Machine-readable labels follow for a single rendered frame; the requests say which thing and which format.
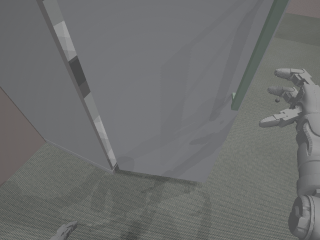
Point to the left robot hand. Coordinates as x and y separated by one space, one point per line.
64 231

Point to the right robot upper arm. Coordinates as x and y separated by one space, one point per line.
304 219

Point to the handle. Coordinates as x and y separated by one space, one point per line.
271 22

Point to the right robot forearm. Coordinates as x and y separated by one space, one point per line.
308 155

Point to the fridge door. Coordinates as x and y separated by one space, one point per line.
162 73

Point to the right robot hand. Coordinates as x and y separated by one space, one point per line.
307 100

